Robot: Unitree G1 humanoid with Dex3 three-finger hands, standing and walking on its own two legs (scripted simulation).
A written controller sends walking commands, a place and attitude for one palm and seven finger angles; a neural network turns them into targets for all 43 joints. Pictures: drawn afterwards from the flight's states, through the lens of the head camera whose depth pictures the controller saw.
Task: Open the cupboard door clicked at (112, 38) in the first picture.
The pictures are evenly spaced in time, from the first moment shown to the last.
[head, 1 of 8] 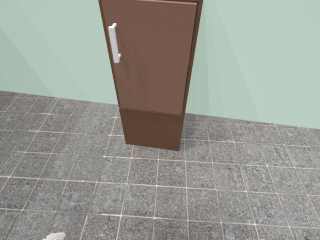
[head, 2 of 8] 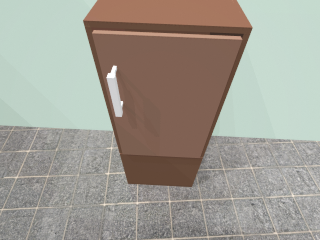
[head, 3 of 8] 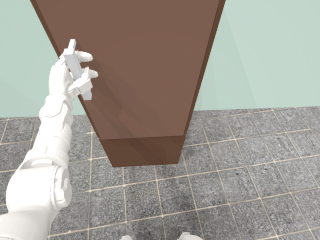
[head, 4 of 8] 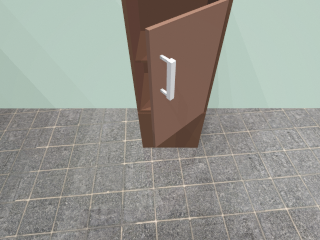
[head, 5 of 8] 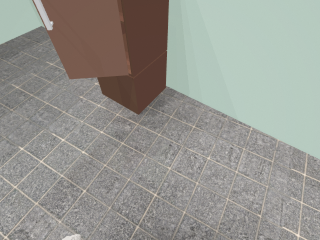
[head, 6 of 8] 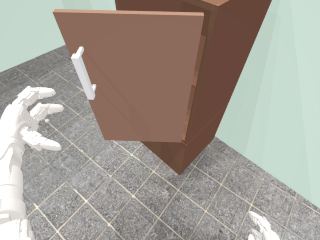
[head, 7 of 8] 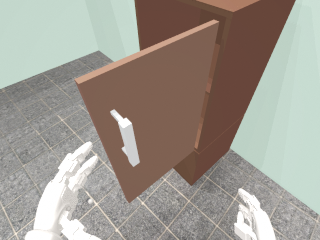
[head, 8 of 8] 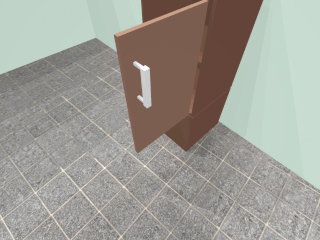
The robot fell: no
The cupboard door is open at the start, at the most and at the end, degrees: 0 89 89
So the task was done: yes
